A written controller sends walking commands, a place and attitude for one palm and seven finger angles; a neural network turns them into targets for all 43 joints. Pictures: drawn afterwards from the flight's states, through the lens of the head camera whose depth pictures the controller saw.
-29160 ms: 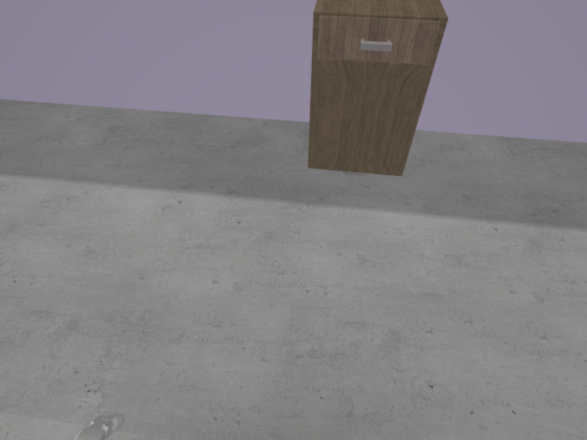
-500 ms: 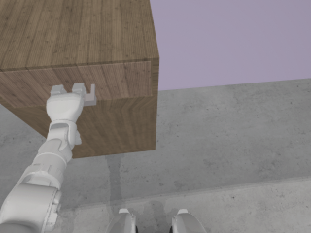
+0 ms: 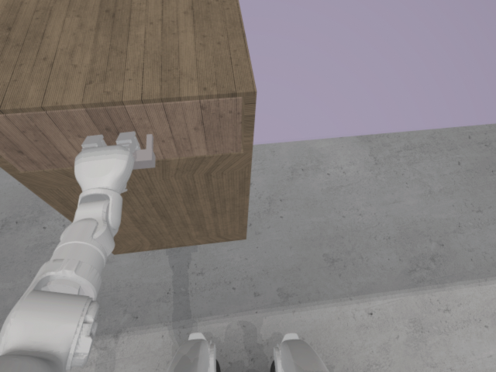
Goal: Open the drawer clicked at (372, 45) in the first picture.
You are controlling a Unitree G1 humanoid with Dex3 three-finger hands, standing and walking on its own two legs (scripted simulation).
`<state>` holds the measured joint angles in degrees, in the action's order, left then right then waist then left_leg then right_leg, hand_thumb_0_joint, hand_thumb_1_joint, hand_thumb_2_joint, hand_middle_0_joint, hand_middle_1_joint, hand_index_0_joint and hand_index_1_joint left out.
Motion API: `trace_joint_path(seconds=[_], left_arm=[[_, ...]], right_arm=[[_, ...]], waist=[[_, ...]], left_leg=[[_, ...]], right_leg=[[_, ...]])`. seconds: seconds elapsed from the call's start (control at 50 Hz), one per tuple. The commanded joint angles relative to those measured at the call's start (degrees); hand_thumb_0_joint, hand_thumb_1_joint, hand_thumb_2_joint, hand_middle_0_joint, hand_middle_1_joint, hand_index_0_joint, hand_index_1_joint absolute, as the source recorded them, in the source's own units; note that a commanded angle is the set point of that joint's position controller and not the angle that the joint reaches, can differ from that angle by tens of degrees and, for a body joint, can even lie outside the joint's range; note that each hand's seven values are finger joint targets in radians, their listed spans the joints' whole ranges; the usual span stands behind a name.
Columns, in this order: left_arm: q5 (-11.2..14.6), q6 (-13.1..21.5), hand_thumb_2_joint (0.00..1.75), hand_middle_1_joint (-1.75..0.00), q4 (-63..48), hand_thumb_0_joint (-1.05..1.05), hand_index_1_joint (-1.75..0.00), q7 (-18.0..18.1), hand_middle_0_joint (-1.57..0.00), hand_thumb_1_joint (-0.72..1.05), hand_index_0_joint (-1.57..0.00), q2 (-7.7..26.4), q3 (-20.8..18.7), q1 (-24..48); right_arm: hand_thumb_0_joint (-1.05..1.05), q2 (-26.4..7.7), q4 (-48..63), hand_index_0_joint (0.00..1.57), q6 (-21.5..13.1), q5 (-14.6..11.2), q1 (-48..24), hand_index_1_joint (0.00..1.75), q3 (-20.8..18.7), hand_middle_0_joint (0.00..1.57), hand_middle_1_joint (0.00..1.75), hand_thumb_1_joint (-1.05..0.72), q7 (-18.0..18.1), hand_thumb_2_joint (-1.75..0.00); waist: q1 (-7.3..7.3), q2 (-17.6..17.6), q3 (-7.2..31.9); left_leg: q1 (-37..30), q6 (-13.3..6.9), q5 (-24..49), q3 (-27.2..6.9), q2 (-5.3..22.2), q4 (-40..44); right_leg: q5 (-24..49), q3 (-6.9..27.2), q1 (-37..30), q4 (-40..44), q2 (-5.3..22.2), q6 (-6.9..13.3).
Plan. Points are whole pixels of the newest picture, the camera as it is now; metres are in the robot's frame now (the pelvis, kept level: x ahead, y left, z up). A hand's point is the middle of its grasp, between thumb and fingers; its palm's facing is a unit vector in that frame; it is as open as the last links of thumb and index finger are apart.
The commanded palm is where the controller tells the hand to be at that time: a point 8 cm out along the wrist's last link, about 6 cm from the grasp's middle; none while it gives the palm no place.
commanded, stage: close the thumb around the handle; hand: left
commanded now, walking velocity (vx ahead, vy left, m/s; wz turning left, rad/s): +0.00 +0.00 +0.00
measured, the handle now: (120, 151) +0.50 +0.22 -0.01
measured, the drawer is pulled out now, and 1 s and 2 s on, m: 0.00 0.08 0.21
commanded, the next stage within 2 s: pull the drawer open in 0.10 s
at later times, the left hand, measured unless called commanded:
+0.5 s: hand (118, 191) +0.43 +0.22 -0.03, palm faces -0.06 -0.04 -1.00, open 5.9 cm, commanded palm +0.39 +0.21 +0.02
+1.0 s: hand (116, 225) +0.36 +0.22 -0.03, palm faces -0.04 -0.05 -1.00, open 5.9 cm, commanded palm +0.33 +0.21 +0.02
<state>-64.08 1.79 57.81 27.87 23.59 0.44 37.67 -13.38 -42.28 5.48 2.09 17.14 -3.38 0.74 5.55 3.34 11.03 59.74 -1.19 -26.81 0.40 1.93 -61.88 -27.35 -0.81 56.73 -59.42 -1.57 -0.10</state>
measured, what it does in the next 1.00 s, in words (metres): stands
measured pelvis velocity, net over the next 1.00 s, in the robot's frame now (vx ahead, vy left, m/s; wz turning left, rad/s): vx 0.02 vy -0.01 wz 0.01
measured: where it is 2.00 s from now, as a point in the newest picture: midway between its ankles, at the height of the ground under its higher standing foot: outside the picture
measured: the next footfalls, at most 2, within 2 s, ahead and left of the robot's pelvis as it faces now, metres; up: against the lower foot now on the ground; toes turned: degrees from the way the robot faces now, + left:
none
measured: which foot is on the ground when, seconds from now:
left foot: down 0.00-1.00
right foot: down 0.00-1.00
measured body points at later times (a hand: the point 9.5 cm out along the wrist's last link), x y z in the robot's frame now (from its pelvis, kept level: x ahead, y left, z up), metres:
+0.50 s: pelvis +0.01 +0.00 +0.01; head +0.11 +0.00 +0.45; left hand +0.42 +0.22 +0.02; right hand +0.04 -0.26 -0.13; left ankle +0.01 +0.11 -0.66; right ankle +0.00 -0.13 -0.66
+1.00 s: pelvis +0.02 -0.01 +0.02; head +0.10 -0.01 +0.46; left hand +0.36 +0.21 +0.02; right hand +0.15 -0.26 -0.11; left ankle +0.01 +0.11 -0.66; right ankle +0.00 -0.13 -0.66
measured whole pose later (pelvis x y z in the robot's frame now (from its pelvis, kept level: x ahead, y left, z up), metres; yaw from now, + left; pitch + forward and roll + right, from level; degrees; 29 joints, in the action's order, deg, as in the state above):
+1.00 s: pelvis +0.02 -0.01 +0.02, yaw +0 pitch +19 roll -1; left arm -63.5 -2.8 38.0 30.4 17.5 4.8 13.8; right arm -12.7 -38.1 6.2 1.6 11.1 -3.5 1.0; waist 1.9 2.8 10.9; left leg 48.7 -0.5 -26.8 0.7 1.8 -56.0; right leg -27.6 -0.5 46.1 -54.3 -1.6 0.5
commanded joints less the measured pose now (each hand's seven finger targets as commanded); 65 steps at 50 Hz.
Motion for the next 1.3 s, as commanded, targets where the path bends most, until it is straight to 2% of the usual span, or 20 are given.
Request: trace_joint_path(seconds=[0.0,0.04,0.18,0.26,0.34,0.38,0.44,0.46,0.52,0.56,0.62,0.7,0.76,0.8,0.86,0.96,1.12,1.16,1.22,1.28], left_arm=[[0.0,-0.5,0.90,-1.35,-9.3,0.00,-1.35,2.7,-0.40,0.90,-0.40,13.6,-3.7,21.5],[-0.2,-0.7,0.90,-1.35,-10.5,0.00,-1.35,3.2,-0.40,0.90,-0.40,13.0,-3.2,23.8],[0.1,-2.3,0.90,-1.35,-9.5,0.00,-1.35,3.5,-0.40,0.90,-0.40,8.8,-0.2,25.3],[1.1,-2.5,0.90,-1.35,-10.3,0.00,-1.35,2.7,-0.40,0.90,-0.40,8.1,-0.6,20.5],[1.8,-1.7,0.90,-1.35,-12.4,0.00,-1.35,1.9,-0.40,0.90,-0.40,4.7,1.0,15.2],[2.0,-1.1,0.90,-1.35,-14.5,0.00,-1.35,1.9,-0.40,0.90,-0.40,6.5,-1.0,11.2],[1.7,-0.6,0.90,-1.35,-15.4,0.00,-1.35,2.1,-0.40,0.90,-0.40,4.2,0.6,8.6],[1.6,-0.5,0.90,-1.35,-15.4,0.00,-1.35,2.5,-0.40,0.90,-0.40,5.3,-0.5,7.1],[0.8,-0.5,0.90,-1.35,-19.1,0.00,-1.35,3.6,-0.40,0.90,-0.40,5.3,-0.9,4.2],[0.4,-0.9,0.90,-1.35,-20.8,0.00,-1.35,4.5,-0.40,0.90,-0.40,2.6,0.7,2.9],[0.8,-2.0,0.90,-1.35,-23.3,0.00,-1.35,5.2,-0.40,0.90,-0.40,3.3,-0.3,-1.8],[0.5,-3.4,0.90,-1.35,-24.2,0.00,-1.35,5.6,-0.40,0.90,-0.40,3.3,0.0,-2.9],[0.4,-4.0,0.90,-1.35,-26.2,0.00,-1.35,5.7,-0.40,0.90,-0.40,3.4,-0.1,-4.3],[0.7,-4.5,0.90,-1.35,-27.0,0.00,-1.35,5.6,-0.40,0.90,-0.40,2.0,0.9,-6.7],[1.4,-4.9,0.90,-1.35,-28.1,0.00,-1.35,5.2,-0.40,0.90,-0.40,4.3,-1.1,-9.8],[1.4,-4.7,0.90,-1.35,-31.4,0.00,-1.35,4.9,-0.40,0.90,-0.40,3.4,-1.1,-16.2],[0.7,-5.0,0.90,-1.35,-36.3,0.00,-1.35,6.1,-0.40,0.90,-0.40,0.8,0.5,-20.6],[0.6,-5.3,0.90,-1.35,-35.8,0.00,-1.35,6.3,-0.40,0.90,-0.40,1.7,-0.3,-22.1],[0.7,-5.4,0.90,-1.35,-39.0,0.00,-1.35,6.4,-0.40,0.90,-0.40,3.3,-1.6,-22.7],[0.9,-6.0,0.90,-1.35,-38.9,0.00,-1.35,6.4,-0.40,0.90,-0.40,2.5,-0.9,-24.6]], right_arm=[[0.00,-9.7,2.9,0.20,-1.1,0.2,7.1,0.30,-3.1,0.20,0.30,-0.90,0.4,-0.90],[0.00,-9.7,2.8,0.20,-1.1,0.3,7.2,0.30,-3.2,0.20,0.30,-0.90,0.3,-0.90],[0.00,-9.4,2.7,0.20,-1.3,0.3,7.4,0.30,-3.5,0.20,0.30,-0.90,0.2,-0.90],[0.00,-9.2,3.3,0.20,-1.2,0.2,7.0,0.30,-3.4,0.20,0.30,-0.90,0.0,-0.90],[0.00,-8.5,4.3,0.20,-1.2,0.1,6.4,0.30,-3.5,0.20,0.30,-0.90,-0.1,-0.90],[0.00,-8.6,4.7,0.20,-1.0,0.1,5.9,0.30,-3.6,0.20,0.30,-0.90,-0.1,-0.90],[0.00,-8.2,5.0,0.20,-0.9,-0.1,4.9,0.30,-3.5,0.20,0.30,-0.90,-0.1,-0.90],[0.00,-8.4,4.9,0.20,-0.8,-0.1,4.7,0.30,-3.5,0.20,0.30,-0.90,-0.1,-0.90],[0.00,-8.3,5.8,0.20,-0.6,0.1,3.4,0.30,-3.5,0.20,0.30,-0.90,-0.2,-0.90],[0.00,-7.9,5.8,0.20,-0.5,0.1,3.3,0.30,-3.8,0.20,0.30,-0.90,-0.4,-0.90],[0.00,-7.9,6.6,0.20,-0.4,0.1,1.9,0.30,-3.6,0.20,0.30,-0.90,-0.5,-0.90],[0.00,-7.8,6.8,0.20,-0.4,-0.1,0.8,0.30,-3.5,0.20,0.30,-0.90,-0.1,-0.90],[0.00,-7.6,7.2,0.20,-0.4,-0.1,-0.2,0.30,-3.4,0.20,0.30,-0.90,0.2,-0.90],[0.00,-7.4,7.7,0.20,-0.5,-0.2,-0.9,0.30,-3.3,0.20,0.30,-0.90,0.2,-0.90],[0.00,-7.5,8.2,0.20,-0.6,-0.2,-1.7,0.30,-2.9,0.20,0.30,-0.90,0.6,-0.90],[0.00,-7.1,9.6,0.20,-1.0,-0.3,-3.6,0.30,-2.7,0.20,0.30,-0.90,0.7,-0.90],[0.00,-7.0,10.7,0.20,-1.9,-0.1,-5.4,0.30,-2.6,0.20,0.30,-0.90,0.5,-0.90],[0.00,-7.0,10.6,0.20,-1.9,-0.1,-5.8,0.30,-2.6,0.20,0.30,-0.90,0.6,-0.90],[0.00,-7.1,11.0,0.20,-2.1,0.0,-6.5,0.30,-2.4,0.20,0.30,-0.90,0.8,-0.90],[0.00,-6.9,11.1,0.20,-2.1,-0.2,-6.9,0.30,-2.2,0.20,0.30,-0.90,0.8,-0.90]], waist=[[0.48,1.5,23.7],[0.73,3.6,24.9],[1.77,3.0,25.0],[0.00,3.3,26.3],[-0.76,2.6,26.6],[-1.93,1.2,27.0],[-1.40,0.4,23.2],[-1.78,-0.2,21.8],[-2.81,0.6,22.8],[-2.17,0.7,23.0],[-2.89,-0.2,22.8],[-2.56,-1.8,20.2],[-2.97,0.0,21.2],[-3.05,-0.5,21.0],[-4.03,-1.6,20.5],[-4.90,-1.0,19.7],[-4.58,-1.4,17.7],[-4.66,-3.0,16.8],[-5.54,-1.4,18.6],[-5.55,-2.0,17.0]], left_leg=[[-20.5,-1.0,20.2,-0.7,-2.1,5.7],[-22.9,-0.8,21.2,-1.2,-1.8,5.7],[-25.6,-0.5,21.4,-2.0,-1.4,6.4],[-27.4,-0.3,22.8,-1.8,-1.3,7.3],[-28.6,-0.4,24.9,-1.3,-1.2,7.9],[-28.1,-0.5,26.2,-0.7,-1.3,8.0],[-26.3,-0.7,25.1,-0.5,-1.3,8.5],[-25.5,-0.7,24.6,-0.3,-1.4,8.8],[-26.8,-0.6,26.5,-0.4,-1.5,9.1],[-28.6,-0.6,28.3,-0.2,-1.3,8.6],[-28.1,-0.6,28.6,0.0,-1.6,9.0],[-26.7,-0.7,25.6,0.5,-2.0,9.5],[-28.4,-0.6,27.1,0.4,-2.1,9.5],[-28.4,-0.6,26.7,0.7,-2.3,9.7],[-27.3,-0.7,26.0,1.1,-2.6,9.9],[-27.6,-0.6,26.3,1.3,-2.8,10.2],[-27.5,-0.3,24.7,0.8,-2.6,10.2],[-26.8,-0.4,22.4,1.0,-2.7,10.3],[-27.1,-0.4,22.8,1.0,-2.9,10.2],[-26.2,-0.4,20.7,1.2,-3.1,10.5]], right_leg=[[18.6,-1.5,-8.4,7.0,-2.0,2.2],[17.8,-1.8,-6.8,6.7,-2.1,2.3],[15.9,-2.4,-5.0,7.5,-2.3,2.3],[16.9,-2.6,-7.1,7.8,-2.4,2.5],[19.3,-2.7,-9.6,8.3,-2.5,2.5],[21.9,-2.3,-12.4,8.5,-2.4,2.5],[22.2,-2.3,-12.2,8.9,-2.3,2.5],[22.2,-2.2,-12.7,9.0,-2.3,2.5],[23.4,-2.3,-13.7,8.8,-2.2,2.9],[24.6,-2.3,-13.3,9.0,-2.2,2.7],[26.6,-2.1,-16.0,9.3,-2.2,2.8],[26.4,-1.9,-16.9,10.0,-1.9,2.6],[27.3,-1.7,-17.1,9.8,-1.8,2.6],[27.7,-1.6,-18.0,10.4,-1.8,2.6],[29.2,-1.2,-20.3,10.4,-1.6,2.5],[30.6,-1.0,-21.4,10.6,-1.4,2.6],[27.7,-1.7,-19.5,10.2,-1.5,2.8],[26.4,-1.6,-19.5,10.5,-1.4,2.6],[27.0,-1.2,-20.6,10.0,-1.3,2.8],[25.6,-1.1,-20.3,10.4,-1.3,2.6]])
